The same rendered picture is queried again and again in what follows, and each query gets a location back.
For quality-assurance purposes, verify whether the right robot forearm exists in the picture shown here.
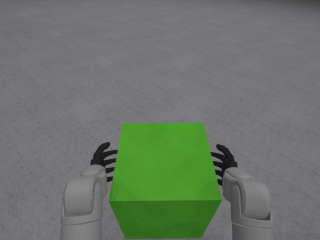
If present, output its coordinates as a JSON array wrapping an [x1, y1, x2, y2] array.
[[222, 167, 275, 240]]

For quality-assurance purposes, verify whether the robot right hand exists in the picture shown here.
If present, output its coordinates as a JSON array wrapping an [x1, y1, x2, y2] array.
[[210, 144, 238, 186]]

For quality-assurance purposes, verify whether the left robot forearm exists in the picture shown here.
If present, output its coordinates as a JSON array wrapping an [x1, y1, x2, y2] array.
[[60, 164, 108, 240]]

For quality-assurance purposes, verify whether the robot left hand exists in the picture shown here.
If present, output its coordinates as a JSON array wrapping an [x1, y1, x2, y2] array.
[[90, 142, 118, 182]]

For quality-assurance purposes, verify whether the carton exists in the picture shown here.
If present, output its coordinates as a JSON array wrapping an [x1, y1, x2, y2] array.
[[109, 123, 222, 239]]

